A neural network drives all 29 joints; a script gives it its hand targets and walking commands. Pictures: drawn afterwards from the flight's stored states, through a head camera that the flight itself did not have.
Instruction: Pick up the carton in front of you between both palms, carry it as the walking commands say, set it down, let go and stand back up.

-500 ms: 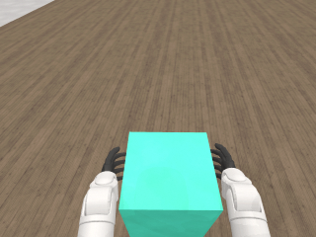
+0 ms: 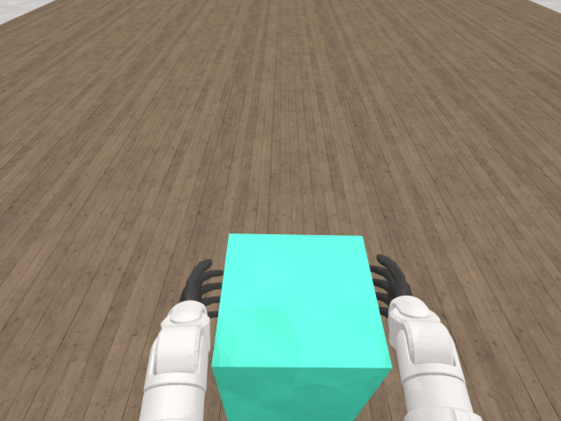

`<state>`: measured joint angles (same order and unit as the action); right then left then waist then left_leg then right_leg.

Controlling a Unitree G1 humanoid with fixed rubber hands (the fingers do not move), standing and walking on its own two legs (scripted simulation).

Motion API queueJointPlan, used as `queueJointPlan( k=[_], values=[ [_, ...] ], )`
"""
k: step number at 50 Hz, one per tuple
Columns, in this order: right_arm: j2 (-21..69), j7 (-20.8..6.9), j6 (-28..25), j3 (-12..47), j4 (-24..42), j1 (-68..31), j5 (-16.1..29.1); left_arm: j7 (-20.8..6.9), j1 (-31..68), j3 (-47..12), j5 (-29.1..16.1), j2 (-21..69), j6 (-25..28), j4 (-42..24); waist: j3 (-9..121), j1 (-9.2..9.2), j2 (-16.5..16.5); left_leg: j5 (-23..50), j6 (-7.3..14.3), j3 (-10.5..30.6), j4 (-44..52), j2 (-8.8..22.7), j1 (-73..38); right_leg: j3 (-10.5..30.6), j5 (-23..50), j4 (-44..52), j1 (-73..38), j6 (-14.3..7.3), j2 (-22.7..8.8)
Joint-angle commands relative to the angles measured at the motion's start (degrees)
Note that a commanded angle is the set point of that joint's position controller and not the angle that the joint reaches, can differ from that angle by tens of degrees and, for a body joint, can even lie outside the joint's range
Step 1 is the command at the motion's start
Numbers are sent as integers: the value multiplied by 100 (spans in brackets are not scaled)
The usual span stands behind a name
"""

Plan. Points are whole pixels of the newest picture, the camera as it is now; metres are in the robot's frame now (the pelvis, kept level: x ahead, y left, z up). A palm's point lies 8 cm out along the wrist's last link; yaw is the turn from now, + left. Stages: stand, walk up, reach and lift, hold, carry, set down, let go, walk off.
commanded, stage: hold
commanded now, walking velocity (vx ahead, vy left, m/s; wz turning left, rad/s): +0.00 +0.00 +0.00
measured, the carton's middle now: (293, 331) +0.29 +0.00 -0.05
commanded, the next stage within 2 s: set down in 0.08 s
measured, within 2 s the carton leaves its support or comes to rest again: neither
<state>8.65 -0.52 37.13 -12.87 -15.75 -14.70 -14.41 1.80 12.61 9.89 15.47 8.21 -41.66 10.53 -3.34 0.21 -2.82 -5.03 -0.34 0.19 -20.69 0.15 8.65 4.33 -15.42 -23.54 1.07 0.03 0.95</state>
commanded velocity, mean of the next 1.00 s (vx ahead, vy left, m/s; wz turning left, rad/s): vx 0.00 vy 0.00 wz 0.00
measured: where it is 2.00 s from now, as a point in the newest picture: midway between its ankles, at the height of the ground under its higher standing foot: outside the picture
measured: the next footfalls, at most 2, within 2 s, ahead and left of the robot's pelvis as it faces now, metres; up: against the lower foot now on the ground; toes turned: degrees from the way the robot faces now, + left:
none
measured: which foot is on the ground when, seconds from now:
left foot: down 0.00-1.00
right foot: down 0.00-1.00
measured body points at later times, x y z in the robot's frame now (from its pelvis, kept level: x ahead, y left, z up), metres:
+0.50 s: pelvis -0.01 +0.02 -0.02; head +0.05 +0.04 +0.42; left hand +0.34 +0.16 -0.04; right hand +0.34 -0.14 -0.03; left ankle +0.08 +0.12 -0.74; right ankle -0.02 -0.13 -0.74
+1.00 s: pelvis -0.04 +0.00 -0.15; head +0.17 +0.02 +0.25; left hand +0.38 +0.17 -0.24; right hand +0.39 -0.13 -0.22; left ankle +0.08 +0.12 -0.74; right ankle -0.02 -0.13 -0.74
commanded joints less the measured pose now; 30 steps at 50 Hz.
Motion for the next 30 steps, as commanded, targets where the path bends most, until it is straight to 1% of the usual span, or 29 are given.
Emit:
queueJointPlan(
  k=[1, 6, 9, 11, 13, 16, 19, 21, 22, 24, 26, 30],
  values=[
    [5198, -1339, -131, 2903, 26, -2514, 1183, -1436, 2804, -3172, -1482, 5274, 279, -332, 1229, -31, 147, -9, -40, 291, -116, -504, -2429, 221, -134, 963, 2194, -296, 240],
    [5271, -1432, -155, 2754, -148, -2793, 1122, -1523, 3081, -3106, -1498, 5452, 259, -116, 1300, -52, 254, -388, -64, 366, -35, -424, -2404, 175, -372, 878, 2217, -351, 287],
    [5179, -1550, -252, 2439, -535, -3231, 962, -1534, 3426, -2808, -1401, 5591, 292, 321, 1209, -31, 340, -1018, -78, 509, -10, -358, -2234, 159, -706, 691, 2323, -391, 316],
    [5124, -1630, -377, 2134, -940, -3616, 798, -1547, 3705, -2488, -1280, 5659, 364, 773, 1128, 3, 367, -1429, -81, 607, -9, -299, -2042, 149, -898, 520, 2393, -401, 328],
    [5008, -1656, -540, 1737, -1407, -3940, 547, -1527, 3957, -2047, -1075, 5608, 487, 1275, 1006, 41, 409, -1690, -82, 697, -24, -249, -1816, 145, -981, 317, 2456, -396, 347],
    [4700, -1536, -812, 969, -2028, -4294, 81, -1369, 4270, -1237, -652, 5190, 736, 1899, 833, 74, 406, -1782, -70, 771, -216, -236, -1396, 103, -1010, -40, 2729, -385, 367],
    [4266, -1318, -1037, 250, -2346, -4181, -386, -1197, 4249, -549, -224, 4649, 1018, 2203, 816, 69, 357, -1442, -49, 711, -554, -280, -928, 56, -857, -358, 3163, -339, 398],
    [3966, -1176, -1246, -50, -2437, -3940, -599, -1112, 4068, -261, 22, 4212, 1301, 2309, 937, 80, 308, -918, -44, 592, -830, -339, -568, 22, -626, -546, 3484, -295, 429],
    [3857, -1121, -1385, -105, -2452, -3844, -644, -1082, 3983, -183, 112, 4024, 1482, 2350, 1061, 97, 280, -595, -42, 532, -1002, -373, -396, 7, -484, -649, 3666, -270, 450],
    [3792, -1041, -1735, -26, -2377, -3792, -564, -1045, 3909, -211, 185, 3823, 1894, 2373, 1460, 137, 257, 22, -40, 435, -1358, -432, -113, -41, -242, -887, 4008, -214, 511],
    [3928, -1008, -2130, 222, -2326, -3829, -387, -1045, 3917, -410, 154, 3862, 2330, 2396, 1958, 157, 262, 496, -56, 421, -1705, -495, 131, -90, -10, -1162, 4363, -152, 589],
    [4308, -923, -2862, 1000, -2283, -4116, 37, -1059, 4305, -1114, -105, 4255, 3116, 2342, 3467, 127, 290, 1453, -22, 445, -2594, -576, 390, -176, 431, -1868, 5287, -12, 751]
  ],
)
